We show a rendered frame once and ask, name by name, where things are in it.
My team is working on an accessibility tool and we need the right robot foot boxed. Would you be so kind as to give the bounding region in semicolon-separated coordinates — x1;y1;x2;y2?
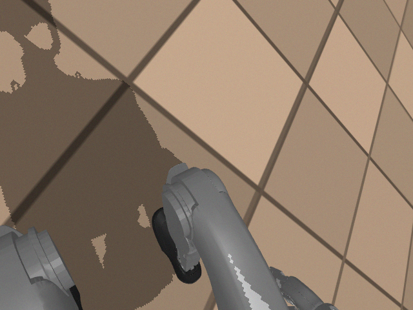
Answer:
152;207;201;284

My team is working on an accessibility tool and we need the right robot hand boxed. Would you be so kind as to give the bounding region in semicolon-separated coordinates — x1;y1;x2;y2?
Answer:
270;267;324;310

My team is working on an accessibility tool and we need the left robot foot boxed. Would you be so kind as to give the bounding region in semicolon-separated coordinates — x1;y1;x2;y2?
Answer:
69;285;83;310

